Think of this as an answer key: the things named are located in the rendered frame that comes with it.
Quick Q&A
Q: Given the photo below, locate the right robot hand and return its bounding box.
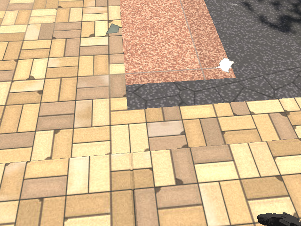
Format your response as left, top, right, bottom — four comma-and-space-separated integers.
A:
257, 212, 301, 226

